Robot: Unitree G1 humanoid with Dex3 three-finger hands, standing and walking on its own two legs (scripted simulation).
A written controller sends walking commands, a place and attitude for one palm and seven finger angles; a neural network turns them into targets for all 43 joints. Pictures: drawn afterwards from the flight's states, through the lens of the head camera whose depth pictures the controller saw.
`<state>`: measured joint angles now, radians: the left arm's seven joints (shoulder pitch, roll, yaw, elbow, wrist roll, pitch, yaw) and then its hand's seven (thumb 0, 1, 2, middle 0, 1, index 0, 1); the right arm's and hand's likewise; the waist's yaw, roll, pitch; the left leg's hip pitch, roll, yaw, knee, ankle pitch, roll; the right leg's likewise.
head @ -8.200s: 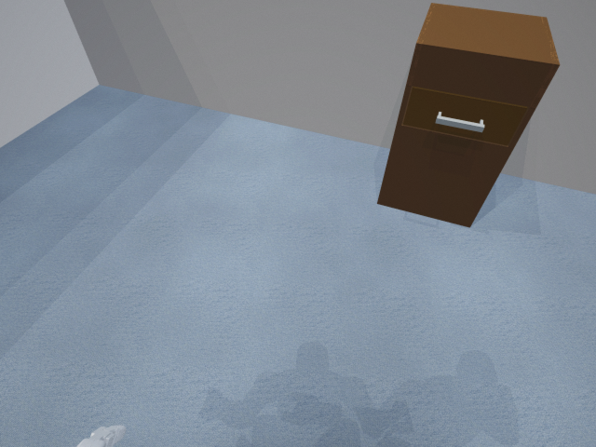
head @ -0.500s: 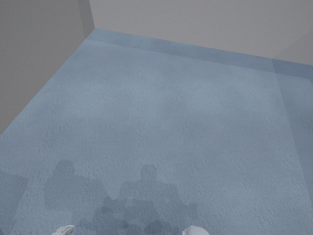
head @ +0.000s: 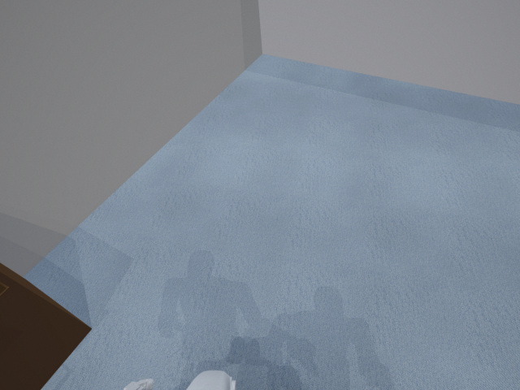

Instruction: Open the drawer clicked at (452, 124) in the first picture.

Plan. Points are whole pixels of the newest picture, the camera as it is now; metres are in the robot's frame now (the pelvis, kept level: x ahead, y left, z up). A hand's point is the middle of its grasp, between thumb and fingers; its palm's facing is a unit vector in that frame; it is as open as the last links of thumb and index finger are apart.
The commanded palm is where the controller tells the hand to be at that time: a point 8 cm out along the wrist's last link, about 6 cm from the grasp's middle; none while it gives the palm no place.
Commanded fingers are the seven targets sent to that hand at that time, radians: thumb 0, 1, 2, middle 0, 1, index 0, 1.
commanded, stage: turn to face it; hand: left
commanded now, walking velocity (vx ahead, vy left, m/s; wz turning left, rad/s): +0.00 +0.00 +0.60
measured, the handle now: out of the picture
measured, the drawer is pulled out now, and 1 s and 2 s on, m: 0.00 0.00 0.00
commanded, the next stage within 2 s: take the last steps up to it in 1.54 s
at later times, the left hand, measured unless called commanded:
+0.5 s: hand out of the picture -0.01 +0.30 -0.17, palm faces +0.34 -0.91 -0.23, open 7.4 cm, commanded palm none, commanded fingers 0.00 0.90 0.90 -0.20 -0.30 -0.20 -0.30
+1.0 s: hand out of the picture -0.01 +0.24 -0.13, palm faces +0.53 -0.79 -0.31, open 7.4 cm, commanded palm none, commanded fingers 0.00 0.90 0.90 -0.20 -0.30 -0.20 -0.30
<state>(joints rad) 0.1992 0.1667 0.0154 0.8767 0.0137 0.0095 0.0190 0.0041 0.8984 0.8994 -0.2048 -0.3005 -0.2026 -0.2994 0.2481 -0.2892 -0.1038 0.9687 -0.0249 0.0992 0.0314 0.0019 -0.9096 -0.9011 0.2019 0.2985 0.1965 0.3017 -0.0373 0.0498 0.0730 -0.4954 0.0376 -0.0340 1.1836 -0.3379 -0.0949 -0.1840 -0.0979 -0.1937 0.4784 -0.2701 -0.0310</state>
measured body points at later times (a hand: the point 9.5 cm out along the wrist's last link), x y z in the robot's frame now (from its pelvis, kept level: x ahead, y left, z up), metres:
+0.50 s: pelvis -0.02 +0.07 +0.00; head +0.00 +0.11 +0.45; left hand -0.03 +0.35 -0.16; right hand +0.16 -0.14 -0.12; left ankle -0.03 +0.14 -0.74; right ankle +0.02 -0.11 -0.65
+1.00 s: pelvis +0.00 +0.00 +0.00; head +0.04 -0.03 +0.44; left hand -0.03 +0.28 -0.11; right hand +0.15 -0.21 -0.17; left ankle -0.08 +0.12 -0.66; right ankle +0.04 -0.08 -0.74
